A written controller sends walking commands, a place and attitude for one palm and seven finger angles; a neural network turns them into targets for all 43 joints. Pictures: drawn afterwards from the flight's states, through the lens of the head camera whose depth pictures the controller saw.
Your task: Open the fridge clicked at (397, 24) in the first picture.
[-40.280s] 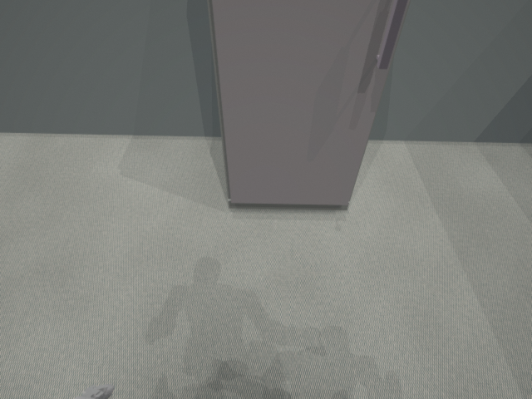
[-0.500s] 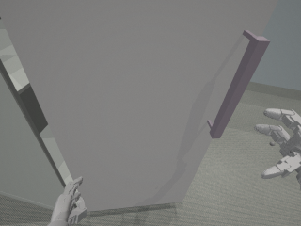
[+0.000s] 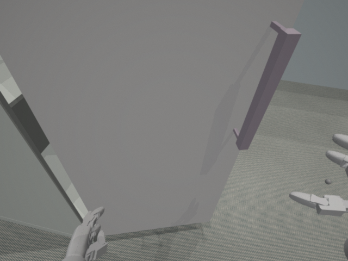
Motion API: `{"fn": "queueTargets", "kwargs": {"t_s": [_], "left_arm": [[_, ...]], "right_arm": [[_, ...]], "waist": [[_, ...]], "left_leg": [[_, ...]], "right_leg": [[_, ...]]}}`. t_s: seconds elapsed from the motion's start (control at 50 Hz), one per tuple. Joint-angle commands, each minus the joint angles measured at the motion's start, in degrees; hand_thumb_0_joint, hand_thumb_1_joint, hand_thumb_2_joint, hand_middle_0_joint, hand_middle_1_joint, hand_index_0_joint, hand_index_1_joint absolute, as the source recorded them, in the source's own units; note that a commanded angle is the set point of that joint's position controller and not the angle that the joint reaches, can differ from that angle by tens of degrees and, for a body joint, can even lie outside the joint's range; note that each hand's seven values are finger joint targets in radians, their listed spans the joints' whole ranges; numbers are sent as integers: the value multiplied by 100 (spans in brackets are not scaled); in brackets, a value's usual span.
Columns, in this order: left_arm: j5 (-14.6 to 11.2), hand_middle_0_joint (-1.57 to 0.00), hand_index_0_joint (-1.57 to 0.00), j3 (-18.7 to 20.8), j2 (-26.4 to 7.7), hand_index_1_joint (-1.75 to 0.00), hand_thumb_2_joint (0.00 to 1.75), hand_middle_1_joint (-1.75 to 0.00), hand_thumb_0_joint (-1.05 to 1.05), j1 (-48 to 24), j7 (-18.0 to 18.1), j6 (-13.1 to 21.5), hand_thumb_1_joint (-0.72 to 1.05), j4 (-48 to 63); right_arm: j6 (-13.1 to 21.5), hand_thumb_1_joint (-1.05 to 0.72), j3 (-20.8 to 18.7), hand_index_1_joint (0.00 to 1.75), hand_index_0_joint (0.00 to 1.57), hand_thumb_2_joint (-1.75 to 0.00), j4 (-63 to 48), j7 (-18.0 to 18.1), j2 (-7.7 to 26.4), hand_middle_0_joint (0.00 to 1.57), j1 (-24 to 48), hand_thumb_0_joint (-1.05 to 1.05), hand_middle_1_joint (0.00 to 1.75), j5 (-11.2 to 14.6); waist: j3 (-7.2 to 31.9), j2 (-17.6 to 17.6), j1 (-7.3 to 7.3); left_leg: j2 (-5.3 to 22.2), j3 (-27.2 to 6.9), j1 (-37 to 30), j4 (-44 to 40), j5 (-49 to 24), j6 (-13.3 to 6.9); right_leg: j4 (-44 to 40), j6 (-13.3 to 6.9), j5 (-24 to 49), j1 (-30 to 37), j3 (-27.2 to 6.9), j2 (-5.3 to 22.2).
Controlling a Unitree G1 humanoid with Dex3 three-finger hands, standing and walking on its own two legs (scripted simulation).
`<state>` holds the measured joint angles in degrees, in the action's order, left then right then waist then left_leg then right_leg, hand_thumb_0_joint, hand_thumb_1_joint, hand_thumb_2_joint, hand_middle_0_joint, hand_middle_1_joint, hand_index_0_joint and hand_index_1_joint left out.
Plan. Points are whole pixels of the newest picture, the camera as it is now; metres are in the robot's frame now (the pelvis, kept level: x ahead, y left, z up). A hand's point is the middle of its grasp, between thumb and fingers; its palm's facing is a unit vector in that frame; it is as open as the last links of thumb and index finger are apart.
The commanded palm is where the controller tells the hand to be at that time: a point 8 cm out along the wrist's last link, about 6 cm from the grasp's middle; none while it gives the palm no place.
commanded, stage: draw the hand back to the body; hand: right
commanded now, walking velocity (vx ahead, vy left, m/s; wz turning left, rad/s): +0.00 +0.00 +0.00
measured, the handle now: (256, 95) +0.44 -0.19 +0.19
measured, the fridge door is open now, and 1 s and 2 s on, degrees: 69 69 69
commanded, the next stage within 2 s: step back with the hand held close in 0.84 s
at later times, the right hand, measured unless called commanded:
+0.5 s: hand (336, 191) +0.21 -0.28 +0.15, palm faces +0.45 +0.81 -0.36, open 8.4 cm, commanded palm +0.16 -0.31 +0.17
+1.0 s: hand (336, 190) +0.21 -0.28 +0.16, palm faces +0.47 +0.81 -0.36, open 7.4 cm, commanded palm +0.16 -0.30 +0.18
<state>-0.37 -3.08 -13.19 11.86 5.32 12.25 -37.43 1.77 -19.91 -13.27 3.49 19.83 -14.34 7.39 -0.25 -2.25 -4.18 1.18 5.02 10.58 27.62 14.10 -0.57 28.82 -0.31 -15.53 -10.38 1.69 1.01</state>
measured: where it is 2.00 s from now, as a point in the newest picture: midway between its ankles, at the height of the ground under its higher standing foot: outside the picture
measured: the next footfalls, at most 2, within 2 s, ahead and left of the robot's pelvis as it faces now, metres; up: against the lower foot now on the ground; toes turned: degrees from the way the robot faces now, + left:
left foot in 1.94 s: -0.18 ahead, +0.09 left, +0.00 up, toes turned -1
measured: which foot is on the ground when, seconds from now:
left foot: down 0.00-1.00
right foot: down 0.00-1.00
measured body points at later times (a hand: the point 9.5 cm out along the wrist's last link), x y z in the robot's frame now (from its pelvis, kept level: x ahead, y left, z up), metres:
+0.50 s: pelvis +0.02 -0.01 +0.00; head -0.01 +0.00 +0.45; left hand +0.21 +0.21 -0.07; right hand +0.18 -0.32 +0.17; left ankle +0.01 +0.11 -0.74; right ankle +0.00 -0.12 -0.74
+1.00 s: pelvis +0.02 -0.01 +0.01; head -0.01 +0.01 +0.46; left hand +0.20 +0.21 -0.08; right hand +0.18 -0.32 +0.18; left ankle +0.01 +0.11 -0.74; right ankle +0.00 -0.12 -0.74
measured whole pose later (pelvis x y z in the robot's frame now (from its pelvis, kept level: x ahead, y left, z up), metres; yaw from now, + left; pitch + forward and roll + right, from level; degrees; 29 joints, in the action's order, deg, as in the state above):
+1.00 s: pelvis +0.02 -0.01 +0.01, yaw +0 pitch -5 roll +1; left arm 1.0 -1.7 -12.8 12.0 4.9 6.8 -37.6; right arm 3.1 -19.5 -20.4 5.6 19.7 -24.1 4.1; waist -0.6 -2.5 -4.6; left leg 1.0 4.6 4.4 21.8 12.6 0.0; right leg 23.6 -0.6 -14.5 -4.3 2.1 0.8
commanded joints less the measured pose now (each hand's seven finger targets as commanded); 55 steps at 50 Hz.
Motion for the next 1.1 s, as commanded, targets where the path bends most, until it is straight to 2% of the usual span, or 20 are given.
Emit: {"fn": "queueTargets", "kwargs": {"t_s": [0.0,0.12,0.18,0.2,0.22,0.36,0.44,0.48,0.52,0.6,0.66,0.78,0.84,0.92,0.94,0.96,0.98,1.0,1.02,1.08], "left_arm": [[13,-20,-20,335,-698,-30,90,-30,0,-774,41,264,90,864],[39,-20,-20,342,-667,-30,90,-30,0,-776,27,214,90,820],[55,-20,-20,351,-644,-30,90,-30,0,-770,-12,125,90,831],[64,-20,-20,391,-680,-30,90,-30,0,-797,-12,113,90,825],[56,-20,-20,380,-641,-30,90,-30,0,-767,-14,61,90,838],[84,-20,-20,390,-609,-30,90,-30,0,-743,-69,-37,90,920],[96,-20,-20,394,-605,-30,90,-30,0,-727,-72,-58,90,948],[100,-20,-20,389,-606,-30,90,-30,0,-727,-58,-62,90,930],[109,-20,-20,389,-618,-30,90,-30,0,-709,-30,-73,90,907],[109,-20,-20,413,-641,-30,90,-30,0,-730,-9,-128,90,908],[121,-20,-20,378,-599,-30,90,-30,0,-746,-21,-150,90,910],[129,-20,-20,363,-578,-30,90,-30,0,-810,-11,-174,90,924],[130,-20,-20,362,-561,-30,90,-30,0,-839,11,-186,90,923],[127,-20,-20,375,-578,-30,90,-30,0,-837,10,-179,90,904],[126,-20,-20,372,-580,-30,90,-30,0,-877,8,-162,90,913],[37,-20,-20,356,-689,-30,90,-30,0,-842,-18,-294,90,1178],[82,-20,-20,361,-608,-30,90,-30,0,-800,-12,-385,90,1045],[84,-20,-20,399,-625,-30,90,-30,0,-865,-26,-426,90,1099],[101,-20,-20,394,-615,-30,90,-30,0,-803,-41,-497,90,1096],[93,-20,-20,472,-679,-30,90,-30,0,-684,-86,-662,90,1236]], "right_arm": [[615,-10,-543,77,23,-51,-1540,283,1266,23,716,0,77,-176],[660,-32,-392,64,22,-62,-1670,352,1092,22,388,0,64,-298],[656,-43,-465,58,22,-67,-1638,331,1075,22,113,0,58,-303],[659,-47,-585,55,22,-69,-1608,323,1148,22,-80,0,55,-292],[639,-50,-516,53,21,-71,-1489,296,1027,21,-246,0,53,-270],[645,-75,-579,38,21,-83,-1999,281,1069,21,-439,0,38,-307],[614,-90,-562,30,20,-90,-2248,303,1070,20,-525,0,30,-332],[590,-90,-527,30,20,-90,-2245,321,1056,20,-381,0,30,-351],[549,-90,-529,30,20,-90,-2058,337,1029,20,-438,0,30,-347],[504,-90,-544,30,20,-90,-2016,333,1039,20,-391,0,30,-343],[494,-90,-500,30,20,-90,-1984,328,987,20,-392,0,30,-345],[505,-90,-560,30,20,-90,-2047,328,1065,20,-360,0,30,-342],[499,-90,-602,30,20,-90,-1941,321,1077,20,-432,0,30,-320],[517,-90,-582,30,20,-90,-1881,306,1041,20,-470,0,30,-319],[561,-90,-640,30,20,-90,-2197,324,1190,20,-19,0,30,-329],[852,-90,-1374,30,20,-90,-2562,414,1943,20,747,0,30,-382],[885,-90,-966,30,20,-90,-1929,362,1397,20,35,0,30,-380],[904,-90,-976,30,20,-90,-2014,360,1441,20,-82,0,30,-418],[883,-90,-790,30,20,-90,-1826,346,1190,20,-460,0,30,-435],[915,-90,-644,30,20,-90,-1884,341,994,20,-1049,0,30,-428]], "waist": [[787,-101,13],[445,-202,18],[303,-77,-17],[319,116,-57],[306,177,-40],[428,-361,-51],[466,-344,-37],[352,-378,-3],[247,-162,18],[336,7,-2],[343,-190,-12],[342,-182,-41],[260,-4,-50],[206,-138,-38],[358,-271,-33],[-124,-170,182],[-125,208,217],[-97,321,183],[49,333,226],[613,17,251]], "left_leg": [[22,-297,-350,-547,-444,-25],[-13,-221,-401,-536,-655,-51],[-26,-207,-439,-538,-776,-51],[-49,-196,-483,-592,-858,-51],[-25,-200,-508,-569,-926,-32],[-37,-227,-618,-605,-1115,-45],[-56,-221,-663,-626,-1237,-41],[-65,-213,-574,-659,-1111,-33],[-72,-192,-553,-715,-1060,-33],[-82,-195,-603,-763,-1121,-24],[-53,-208,-639,-733,-1124,-24],[-63,-222,-688,-790,-973,-20],[-60,-232,-678,-855,-946,-9],[-49,-242,-681,-881,-968,-10],[-46,-274,-723,-893,-984,-13],[212,-751,-206,-1195,-1194,5],[373,-803,-35,-1265,-1120,-21],[430,-844,27,-1299,-1343,-36],[466,-770,29,-1193,-1557,-38],[435,-599,-175,-840,-1994,38]], "right_leg": [[-647,-163,646,201,-153,-43],[-802,-117,942,258,-229,-27],[-830,-82,1114,222,-231,-21],[-837,-82,1216,232,-225,-15],[-824,-101,1273,245,-173,-9],[-826,-33,1582,389,-172,-9],[-805,-18,1792,446,-174,-5],[-832,-13,1622,423,-168,-15],[-870,-43,1488,383,-164,-24],[-865,-66,1522,447,-133,-34],[-867,-71,1489,442,-127,-53],[-905,-85,1293,421,-133,-60],[-908,-119,1219,394,-105,-67],[-926,-117,1246,412,-89,-61],[-912,-121,1221,473,-88,-92],[-688,-226,821,-77,-158,30],[-542,-232,746,-59,-205,3],[-458,-220,855,2,-207,-10],[-394,-205,1063,71,-168,9],[-399,-185,1693,116,-143,109]]}}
